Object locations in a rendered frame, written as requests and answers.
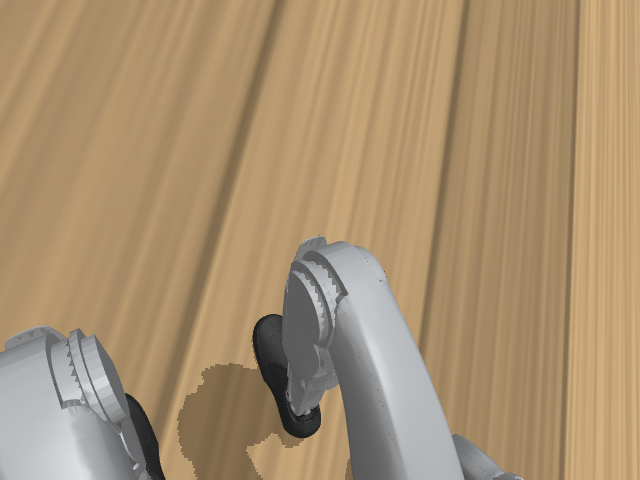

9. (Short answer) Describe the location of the right robot hand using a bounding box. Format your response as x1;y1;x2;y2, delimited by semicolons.
452;434;505;480

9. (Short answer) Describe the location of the right robot foot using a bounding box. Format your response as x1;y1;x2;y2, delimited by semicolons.
253;314;321;438

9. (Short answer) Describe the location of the left robot foot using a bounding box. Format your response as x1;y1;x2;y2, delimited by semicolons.
125;393;166;480

